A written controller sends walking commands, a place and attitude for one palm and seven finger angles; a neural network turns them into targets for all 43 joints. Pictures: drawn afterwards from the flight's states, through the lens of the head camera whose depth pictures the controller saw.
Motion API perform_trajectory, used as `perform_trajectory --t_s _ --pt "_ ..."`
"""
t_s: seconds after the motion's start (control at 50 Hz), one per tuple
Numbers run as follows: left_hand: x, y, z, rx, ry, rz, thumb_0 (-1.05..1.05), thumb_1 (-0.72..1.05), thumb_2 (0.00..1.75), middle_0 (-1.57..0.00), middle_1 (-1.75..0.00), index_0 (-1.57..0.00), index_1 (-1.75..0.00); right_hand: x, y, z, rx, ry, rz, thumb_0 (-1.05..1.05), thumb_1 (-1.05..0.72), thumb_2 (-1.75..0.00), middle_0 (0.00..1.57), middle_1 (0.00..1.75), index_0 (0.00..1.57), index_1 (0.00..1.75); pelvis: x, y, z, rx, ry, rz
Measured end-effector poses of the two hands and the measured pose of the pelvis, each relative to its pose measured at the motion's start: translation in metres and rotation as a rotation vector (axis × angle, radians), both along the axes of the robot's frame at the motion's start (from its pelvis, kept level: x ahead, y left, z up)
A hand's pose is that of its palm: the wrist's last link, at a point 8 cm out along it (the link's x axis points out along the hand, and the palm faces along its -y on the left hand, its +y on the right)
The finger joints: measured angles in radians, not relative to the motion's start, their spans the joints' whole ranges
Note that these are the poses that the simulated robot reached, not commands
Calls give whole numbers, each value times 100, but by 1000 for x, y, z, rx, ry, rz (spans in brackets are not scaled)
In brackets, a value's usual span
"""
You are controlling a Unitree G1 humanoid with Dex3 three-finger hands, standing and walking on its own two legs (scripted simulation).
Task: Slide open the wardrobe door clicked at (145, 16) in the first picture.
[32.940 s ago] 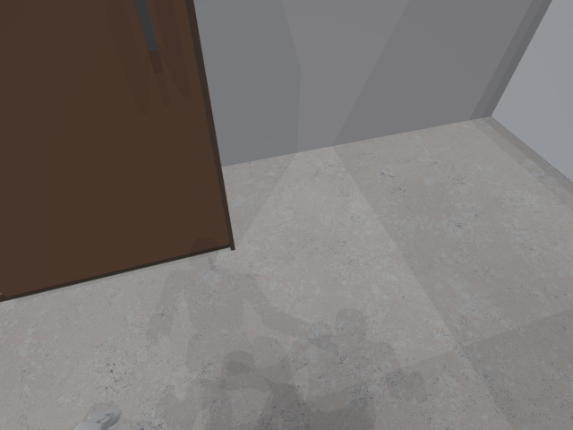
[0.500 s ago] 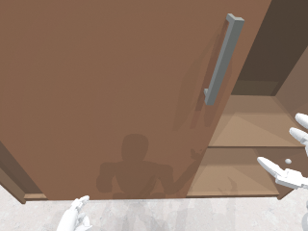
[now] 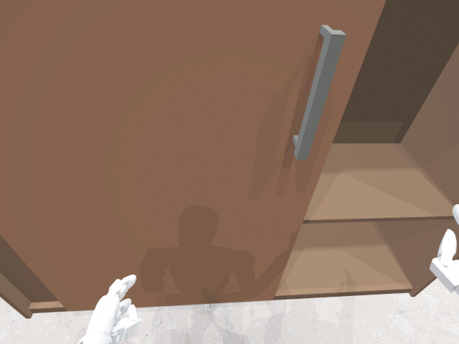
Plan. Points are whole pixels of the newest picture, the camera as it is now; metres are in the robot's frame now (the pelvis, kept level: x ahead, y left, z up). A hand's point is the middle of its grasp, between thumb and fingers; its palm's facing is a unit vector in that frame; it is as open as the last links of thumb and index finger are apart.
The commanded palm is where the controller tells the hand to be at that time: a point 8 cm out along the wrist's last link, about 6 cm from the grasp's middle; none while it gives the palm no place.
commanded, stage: draw the hand back to the body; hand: right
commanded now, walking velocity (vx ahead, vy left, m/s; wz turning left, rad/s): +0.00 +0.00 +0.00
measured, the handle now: (312, 98) +0.46 -0.16 +0.24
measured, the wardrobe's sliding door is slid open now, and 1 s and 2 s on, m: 0.66 0.66 0.66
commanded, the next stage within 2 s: step back with the hand held close in 0.16 s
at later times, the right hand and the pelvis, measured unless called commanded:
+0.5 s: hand (424, 254) +0.19 -0.26 +0.16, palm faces +0.42 +0.81 -0.42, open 7.4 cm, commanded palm +0.14 -0.30 +0.17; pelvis -0.01 +0.00 +0.00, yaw +2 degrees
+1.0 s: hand out of the picture +0.12 -0.29 +0.15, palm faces +0.47 +0.75 -0.46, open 7.4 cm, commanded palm +0.06 -0.32 +0.17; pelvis -0.07 -0.02 -0.02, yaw -2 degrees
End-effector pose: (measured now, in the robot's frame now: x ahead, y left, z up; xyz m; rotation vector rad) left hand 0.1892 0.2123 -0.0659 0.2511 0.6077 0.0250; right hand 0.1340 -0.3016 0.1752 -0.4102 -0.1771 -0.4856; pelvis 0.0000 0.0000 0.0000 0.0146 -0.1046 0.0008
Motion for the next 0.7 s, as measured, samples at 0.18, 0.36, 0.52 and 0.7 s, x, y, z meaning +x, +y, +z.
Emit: perform_trajectory --t_s 0.18,0.36,0.52,0.7 --pt "-10 2 -5 -13 21 12 1 90 90 -20 -30 -20 -30 3 5 -1 2 10 15 1 -89 -90 21 30 21 30 -2 4 0 -1 -5 5" --pt "-21 15 -9 -2 51 47 1 90 90 -20 -30 -20 -30 6 4 8 -51 -14 20 1 -89 -90 21 30 21 30 -5 7 0 5 22 9" --pt "-37 32 -6 28 67 137 1 90 90 -20 -30 -20 -30 16 9 0 -93 29 94 1 -89 -90 21 30 21 30 -16 -1 -2 0 87 34" --pt "-69 32 -4 56 81 193 1 90 90 -20 -30 -20 -30 -3 0 2 -160 22 139 1 -89 -90 22 30 21 30 -37 -10 -7 -5 97 41"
